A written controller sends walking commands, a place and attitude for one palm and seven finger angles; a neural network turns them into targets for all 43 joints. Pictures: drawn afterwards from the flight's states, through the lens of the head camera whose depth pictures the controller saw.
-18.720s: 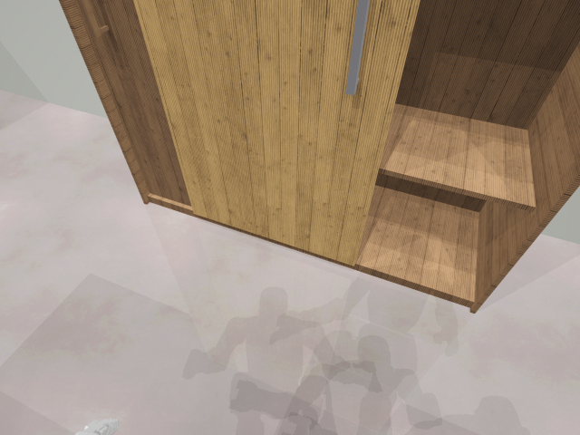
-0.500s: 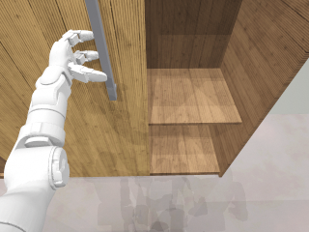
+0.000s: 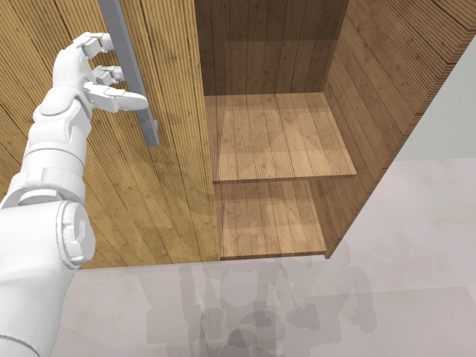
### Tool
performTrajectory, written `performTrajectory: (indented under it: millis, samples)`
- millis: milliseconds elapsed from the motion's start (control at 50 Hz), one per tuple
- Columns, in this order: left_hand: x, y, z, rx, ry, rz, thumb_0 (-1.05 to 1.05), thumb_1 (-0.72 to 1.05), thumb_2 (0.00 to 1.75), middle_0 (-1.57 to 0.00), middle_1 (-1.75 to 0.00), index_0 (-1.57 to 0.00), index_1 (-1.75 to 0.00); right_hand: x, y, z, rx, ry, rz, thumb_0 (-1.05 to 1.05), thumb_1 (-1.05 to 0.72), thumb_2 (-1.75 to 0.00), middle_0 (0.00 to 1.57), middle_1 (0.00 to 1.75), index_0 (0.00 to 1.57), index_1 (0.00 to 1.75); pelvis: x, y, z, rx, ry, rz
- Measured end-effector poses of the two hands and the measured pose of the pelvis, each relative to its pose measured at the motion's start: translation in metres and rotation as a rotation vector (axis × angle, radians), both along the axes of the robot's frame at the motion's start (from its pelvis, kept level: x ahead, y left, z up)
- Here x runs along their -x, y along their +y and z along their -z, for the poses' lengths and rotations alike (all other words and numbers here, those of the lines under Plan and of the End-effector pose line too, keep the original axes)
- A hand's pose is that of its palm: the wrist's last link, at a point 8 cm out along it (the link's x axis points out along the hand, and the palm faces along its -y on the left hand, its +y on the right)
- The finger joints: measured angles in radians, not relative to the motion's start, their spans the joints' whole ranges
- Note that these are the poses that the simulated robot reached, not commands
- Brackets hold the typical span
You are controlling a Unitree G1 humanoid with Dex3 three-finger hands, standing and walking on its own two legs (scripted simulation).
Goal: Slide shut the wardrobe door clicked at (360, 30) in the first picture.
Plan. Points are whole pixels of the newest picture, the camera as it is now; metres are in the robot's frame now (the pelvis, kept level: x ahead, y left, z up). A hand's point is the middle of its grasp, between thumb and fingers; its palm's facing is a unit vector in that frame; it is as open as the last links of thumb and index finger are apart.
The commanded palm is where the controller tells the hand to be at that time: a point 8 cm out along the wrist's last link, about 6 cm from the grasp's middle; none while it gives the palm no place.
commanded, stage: slide the fingers in behind the handle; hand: left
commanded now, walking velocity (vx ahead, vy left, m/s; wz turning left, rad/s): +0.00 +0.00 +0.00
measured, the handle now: (135, 71) +0.54 +0.14 +0.20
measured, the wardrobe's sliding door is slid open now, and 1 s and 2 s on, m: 0.47 0.47 0.47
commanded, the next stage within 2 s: grip the handle and tug to test in 1.70 s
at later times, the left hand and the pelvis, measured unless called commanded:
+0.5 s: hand (128, 84) +0.49 +0.14 +0.21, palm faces -0.01 -1.00 +0.00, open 14.0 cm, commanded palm +0.46 +0.19 +0.21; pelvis +0.01 +0.01 +0.00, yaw +0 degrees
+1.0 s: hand (146, 82) +0.50 +0.11 +0.21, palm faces +0.00 -1.00 +0.02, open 13.9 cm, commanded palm +0.47 +0.17 +0.21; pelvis +0.01 +0.01 +0.00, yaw +0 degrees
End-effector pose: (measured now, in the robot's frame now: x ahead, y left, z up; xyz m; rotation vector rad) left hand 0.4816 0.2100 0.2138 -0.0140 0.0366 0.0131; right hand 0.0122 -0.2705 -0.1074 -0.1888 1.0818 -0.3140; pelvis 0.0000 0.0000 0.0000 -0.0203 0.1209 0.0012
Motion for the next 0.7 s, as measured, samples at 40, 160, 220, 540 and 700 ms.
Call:
performTrajectory:
  millis: [40,160,220,540,700]
  samples:
    - [0.0,0.0,0.0,-0.006,-0.008,-0.001,-0.01,-0.5,0.3,-0.36,-1.24,-0.38,-1.25,0.006,-0.002,0.0,0.001,0.01,0.007,0.01,-0.9,-0.89,0.2,0.3,0.2,0.3,0.0,0.0,0.0,0.0,0.003,0.002]
    - [0.003,-0.002,0.003,0.005,-0.021,0.002,-0.01,-0.5,0.3,-0.33,-1.22,-0.34,-1.23,0.013,-0.003,0.0,0.0,0.016,0.028,0.01,-0.9,-0.89,0.2,0.3,0.2,0.3,-0.001,0.0,0.0,-0.001,-0.001,0.011]
    - [0.004,-0.002,0.005,0.0,-0.016,0.006,-0.01,-0.5,0.3,-0.32,-1.21,-0.33,-1.22,0.009,-0.001,-0.001,-0.002,0.004,0.031,0.01,-0.9,-0.89,0.2,0.3,0.2,0.3,-0.002,0.0,0.0,-0.001,-0.005,0.013]
    - [0.013,-0.02,0.002,-0.006,-0.038,0.028,-0.01,-0.5,0.3,-0.3,-1.2,-0.3,-1.2,-0.053,0.019,-0.002,-0.035,-0.125,-0.045,0.01,-0.9,-0.89,0.2,0.3,0.2,0.3,-0.01,0.011,-0.002,-0.002,-0.025,0.002]
    - [0.012,-0.02,0.006,0.0,-0.006,0.001,-0.01,-0.5,0.3,-0.3,-1.2,-0.3,-1.2,-0.069,0.025,-0.005,-0.043,-0.155,-0.06,0.01,-0.9,-0.89,0.2,0.3,0.2,0.3,-0.012,0.011,-0.002,-0.005,-0.029,0.004]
